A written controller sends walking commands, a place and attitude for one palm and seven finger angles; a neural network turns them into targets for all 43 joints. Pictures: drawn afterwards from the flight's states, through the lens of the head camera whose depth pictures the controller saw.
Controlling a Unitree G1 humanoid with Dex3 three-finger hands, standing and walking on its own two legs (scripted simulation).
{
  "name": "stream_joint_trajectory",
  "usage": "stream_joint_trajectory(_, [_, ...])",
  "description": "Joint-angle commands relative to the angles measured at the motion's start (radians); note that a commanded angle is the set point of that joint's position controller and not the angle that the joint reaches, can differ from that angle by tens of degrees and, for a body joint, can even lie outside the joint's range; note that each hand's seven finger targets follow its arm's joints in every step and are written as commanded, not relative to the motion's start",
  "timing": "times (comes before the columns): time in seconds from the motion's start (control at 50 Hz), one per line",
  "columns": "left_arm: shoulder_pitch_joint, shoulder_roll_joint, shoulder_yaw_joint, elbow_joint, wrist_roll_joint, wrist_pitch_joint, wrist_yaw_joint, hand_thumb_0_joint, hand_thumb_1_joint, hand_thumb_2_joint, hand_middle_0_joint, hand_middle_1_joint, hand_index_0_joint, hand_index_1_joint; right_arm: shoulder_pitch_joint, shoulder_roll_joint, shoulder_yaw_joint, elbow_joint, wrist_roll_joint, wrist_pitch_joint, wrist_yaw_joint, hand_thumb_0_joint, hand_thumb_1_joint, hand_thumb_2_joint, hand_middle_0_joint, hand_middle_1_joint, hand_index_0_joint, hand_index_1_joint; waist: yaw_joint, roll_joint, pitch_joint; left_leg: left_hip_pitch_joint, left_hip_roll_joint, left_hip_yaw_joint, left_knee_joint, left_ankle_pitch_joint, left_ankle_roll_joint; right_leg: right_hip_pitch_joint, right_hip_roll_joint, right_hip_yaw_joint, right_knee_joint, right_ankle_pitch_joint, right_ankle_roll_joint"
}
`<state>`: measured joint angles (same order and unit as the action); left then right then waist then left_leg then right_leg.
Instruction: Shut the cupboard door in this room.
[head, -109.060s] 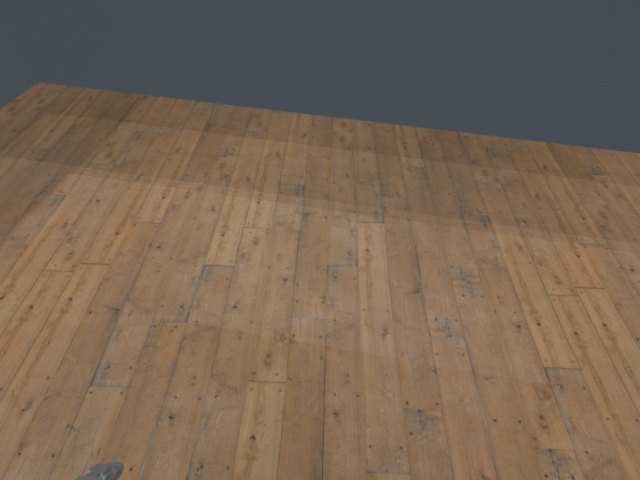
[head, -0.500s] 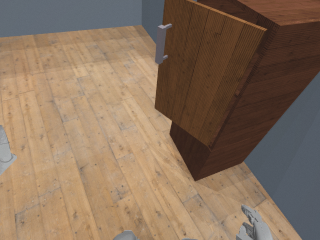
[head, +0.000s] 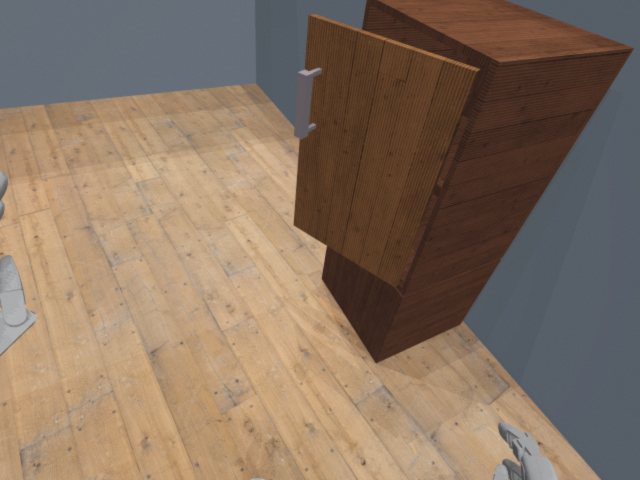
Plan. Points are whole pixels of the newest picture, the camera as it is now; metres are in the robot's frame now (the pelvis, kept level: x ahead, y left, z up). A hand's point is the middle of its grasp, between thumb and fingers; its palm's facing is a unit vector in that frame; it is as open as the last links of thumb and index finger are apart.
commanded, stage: stop stepping back and stand still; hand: left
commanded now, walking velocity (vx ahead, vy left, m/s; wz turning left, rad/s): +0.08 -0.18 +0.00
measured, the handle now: (309, 103) +0.88 +0.05 +0.08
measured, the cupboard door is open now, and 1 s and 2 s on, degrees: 25 25 25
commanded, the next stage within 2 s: let the arm hang, fingers relaxed in 1.32 s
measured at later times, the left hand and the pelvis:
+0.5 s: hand out of the picture +0.12 +0.31 +0.18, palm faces +0.39 -0.86 -0.32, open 7.4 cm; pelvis -0.11 +0.06 +0.02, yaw -4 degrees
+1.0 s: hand out of the picture +0.12 +0.34 +0.18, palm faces +0.41 -0.82 -0.38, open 7.4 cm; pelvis -0.10 +0.09 +0.00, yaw -3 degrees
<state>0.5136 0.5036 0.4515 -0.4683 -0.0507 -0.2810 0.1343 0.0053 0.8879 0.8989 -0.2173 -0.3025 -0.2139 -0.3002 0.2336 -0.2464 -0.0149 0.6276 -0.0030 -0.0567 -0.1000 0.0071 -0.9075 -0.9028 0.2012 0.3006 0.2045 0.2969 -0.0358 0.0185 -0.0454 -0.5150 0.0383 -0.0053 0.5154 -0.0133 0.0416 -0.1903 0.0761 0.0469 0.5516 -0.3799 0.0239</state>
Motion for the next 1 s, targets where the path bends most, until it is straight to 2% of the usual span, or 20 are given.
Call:
stream_joint_trajectory(0.0, [-0.047,0.139,0.129,-0.211,-0.023,-0.062,-0.005,0.0,0.9,0.9,-0.2,-0.3,-0.2,-0.3,-0.127,-0.119,-0.06,-0.17,-0.019,-0.084,0.012,0.0,-0.9,-0.9,0.2,0.3,0.2,0.3,0.048,0.28,-0.13,-0.036,0.263,-0.291,-0.542,-0.739,-0.047,0.145,0.098,-0.09,0.256,-0.158,-0.053])
stream_joint_trajectory(0.1, [0.097,0.152,0.12,-0.431,-0.037,-0.014,0.007,0.0,0.9,0.9,-0.2,-0.3,-0.2,-0.3,-0.099,-0.074,-0.047,-0.174,-0.014,-0.116,0.05,0.0,-0.9,-0.9,0.2,0.3,0.2,0.3,0.058,0.247,-0.229,0.236,0.051,0.03,-0.274,-0.483,-0.134,0.067,0.054,-0.143,-0.134,-0.158,-0.074])
stream_joint_trajectory(0.12, [0.115,0.205,0.177,-0.441,-0.032,0.003,0.021,0.0,0.9,0.9,-0.2,-0.3,-0.2,-0.3,-0.072,-0.072,-0.049,-0.154,-0.014,-0.106,0.049,0.0,-0.9,-0.9,0.2,0.3,0.2,0.3,0.048,0.089,-0.224,0.331,-0.023,0.122,-0.032,-0.407,-0.133,-0.081,-0.063,-0.057,-0.261,-0.158,-0.104])
stream_joint_trajectory(0.16, [0.016,0.22,0.191,-0.425,-0.03,0.036,0.038,0.0,0.9,0.9,-0.2,-0.3,-0.2,-0.3,-0.066,-0.076,-0.048,-0.109,-0.035,-0.067,0.038,0.0,-0.9,-0.9,0.2,0.3,0.2,0.3,0.021,-0.141,-0.081,0.339,-0.037,0.013,0.52,-0.321,-0.108,-0.499,-0.416,0.246,-0.428,-0.293,-0.249])
stream_joint_trajectory(0.18, [-0.015,0.159,0.147,-0.307,-0.026,0.07,0.043,0.0,0.9,0.9,-0.2,-0.3,-0.2,-0.3,-0.069,-0.05,-0.035,-0.107,-0.014,-0.059,0.026,0.0,-0.9,-0.9,0.2,0.3,0.2,0.3,0.018,-0.198,0.002,0.219,-0.033,-0.073,0.611,-0.357,-0.098,-0.518,-0.406,0.279,-0.41,-0.447,-0.261])
stream_joint_trajectory(0.22, [-0.167,0.137,0.102,-0.234,-0.009,0.09,0.052,0.0,0.9,0.9,-0.2,-0.3,-0.2,-0.3,-0.074,-0.066,-0.021,-0.102,-0.016,-0.044,0.012,0.0,-0.9,-0.9,0.2,0.3,0.2,0.3,-0.008,-0.122,0.089,0.225,0.027,-0.054,0.476,-0.388,-0.072,-0.519,-0.329,0.141,-0.343,-0.443,-0.182])
stream_joint_trajectory(0.28, [-0.299,0.08,0.02,-0.104,0.019,0.082,0.064,0.0,0.9,0.9,-0.2,-0.3,-0.2,-0.3,-0.079,-0.093,-0.004,-0.079,-0.007,-0.064,-0.006,0.0,-0.9,-0.9,0.2,0.3,0.2,0.3,-0.012,0.115,0.152,0.22,0.036,-0.043,-0.035,-0.409,-0.031,-0.32,-0.192,-0.003,-0.115,-0.212,-0.099])
stream_joint_trajectory(0.32, [-0.288,0.066,-0.006,-0.118,0.024,0.07,0.063,0.0,0.9,0.9,-0.2,-0.3,-0.2,-0.3,-0.084,-0.111,-0.006,-0.133,0.019,-0.094,-0.012,0.0,-0.9,-0.9,0.2,0.3,0.2,0.3,0.008,0.252,0.139,0.179,0.212,-0.366,-0.307,-0.608,0.049,-0.25,-0.055,-0.087,0.121,-0.076,-0.029])
stream_joint_trajectory(0.36, [-0.267,0.096,0.015,-0.23,0.017,0.061,0.046,0.0,0.9,0.9,-0.2,-0.3,-0.2,-0.3,-0.109,-0.076,0.008,-0.125,-0.008,-0.106,0.006,0.0,-0.9,-0.9,0.2,0.3,0.2,0.3,0.006,0.313,0.077,0.127,0.267,-0.557,-0.519,-0.91,-0.065,-0.242,-0.005,-0.033,0.384,-0.116,-0.038])
stream_joint_trajectory(0.42, [-0.059,0.126,0.057,-0.346,0.013,0.066,0.034,0.0,0.9,0.9,-0.2,-0.3,-0.2,-0.3,-0.122,-0.066,-0.003,-0.149,-0.013,-0.11,0.037,0.0,-0.9,-0.9,0.2,0.3,0.2,0.3,0.049,0.141,-0.027,0.181,0.21,-0.308,-0.47,-0.683,-0.087,-0.123,0.004,-0.077,0.311,-0.024,-0.044])
stream_joint_trajectory(0.56, [0.054,0.137,0.092,-0.249,-0.015,0.122,0.044,0.0,0.9,0.9,-0.2,-0.3,-0.2,-0.3,-0.085,-0.06,-0.003,-0.162,-0.021,-0.028,0.014,0.0,-0.9,-0.9,0.2,0.3,0.2,0.3,0.017,0.219,-0.046,0.17,0.122,-0.088,-0.356,-0.544,-0.108,0.139,0.033,-0.198,-0.141,-0.059,-0.076])
stream_joint_trajectory(0.6, [0.027,0.159,0.114,-0.192,-0.011,0.14,0.046,0.0,0.9,0.9,-0.2,-0.3,-0.2,-0.3,-0.07,-0.061,-0.01,-0.151,-0.024,-0.007,0.011,0.0,-0.9,-0.9,0.2,0.3,0.2,0.3,0.011,0.105,-0.05,0.043,0.082,-0.045,-0.16,-0.524,-0.095,0.208,-0.08,-0.076,-0.192,-0.076,-0.136])
stream_joint_trajectory(0.64, [-0.025,0.177,0.139,-0.185,-0.015,0.132,0.049,0.0,0.9,0.9,-0.2,-0.3,-0.2,-0.3,-0.062,-0.057,-0.017,-0.147,-0.025,0.003,0.02,0.0,-0.9,-0.9,0.2,0.3,0.2,0.3,0.014,-0.145,-0.027,-0.043,0.001,0.033,0.272,-0.359,-0.074,0.086,-0.379,0.292,-0.362,-0.228,-0.269])
stream_joint_trajectory(0.66, [-0.076,0.211,0.172,-0.197,-0.017,0.1,0.058,0.0,0.9,0.9,-0.2,-0.3,-0.2,-0.3,-0.08,-0.078,-0.02,-0.149,-0.025,-0.01,0.026,0.0,-0.9,-0.9,0.2,0.3,0.2,0.3,0.022,-0.166,0.035,-0.086,0.014,0.025,0.402,-0.329,-0.076,0.03,-0.434,0.303,-0.381,-0.086,-0.305])
stream_joint_trajectory(0.7, [-0.051,0.074,0.053,-0.101,-0.003,0.095,0.055,0.0,0.9,0.9,-0.2,-0.3,-0.2,-0.3,-0.05,-0.089,-0.038,-0.129,0.005,-0.031,0.033,0.0,-0.9,-0.9,0.2,0.3,0.2,0.3,0.014,-0.168,0.041,-0.116,0.031,-0.018,0.486,-0.377,-0.064,0.004,-0.393,0.246,-0.331,-0.147,-0.274])
stream_joint_trajectory(0.78, [-0.164,0.093,0.018,-0.197,0.027,0.059,0.064,0.0,0.9,0.9,-0.2,-0.3,-0.2,-0.3,-0.132,-0.076,-0.011,-0.123,-0.004,-0.045,0.011,0.0,-0.9,-0.9,0.2,0.3,0.2,0.3,0.028,-0.042,0.167,0.016,0.054,0.062,0.324,-0.321,-0.046,-0.162,-0.351,0.134,-0.336,-0.082,-0.232])
stream_joint_trajectory(0.86, [-0.193,0.137,0.061,-0.303,0.031,0.031,0.077,0.0,0.9,0.9,-0.2,-0.3,-0.2,-0.3,-0.106,-0.074,-0.016,-0.118,-0.009,-0.079,-0.005,0.0,-0.9,-0.9,0.2,0.3,0.2,0.3,0.027,0.031,0.115,0.26,0.012,0.124,0.057,-0.232,-0.038,-0.161,-0.284,0.026,-0.21,-0.001,-0.174])
stream_joint_trajectory(0.9, [-0.133,0.149,0.107,-0.35,0.019,0.017,0.076,0.0,0.9,0.9,-0.2,-0.3,-0.2,-0.3,-0.082,-0.098,-0.032,-0.136,-0.004,-0.092,-0.007,0.0,-0.9,-0.9,0.2,0.3,0.2,0.3,0.027,0.2,0.026,0.396,0.102,-0.034,-0.082,-0.07,0.006,-0.153,-0.166,-0.062,0.037,0.176,-0.082])
stream_joint_trajectory(0.94, [-0.057,0.142,0.129,-0.325,0.011,0.005,0.064,0.0,0.9,0.9,-0.2,-0.3,-0.2,-0.3,-0.069,-0.066,-0.016,-0.135,-0.019,-0.097,0.005,0.0,-0.9,-0.9,0.2,0.3,0.2,0.3,0.019,0.325,-0.048,0.426,0.245,-0.268,-0.159,0.254,0.064,-0.176,-0.074,-0.107,0.184,-0.024,-0.027])
stream_joint_trajectory(0.98, [-0.057,0.132,0.135,-0.286,0.011,0.004,0.052,0.0,0.9,0.9,-0.2,-0.3,-0.2,-0.3,-0.071,-0.071,-0.024,-0.122,-0.019,-0.105,0.02,0.0,-0.9,-0.9,0.2,0.3,0.2,0.3,0.03,0.207,-0.031,0.327,0.27,-0.217,-0.182,0.133,0.063,-0.108,-0.081,-0.07,0.125,-0.083,-0.019])
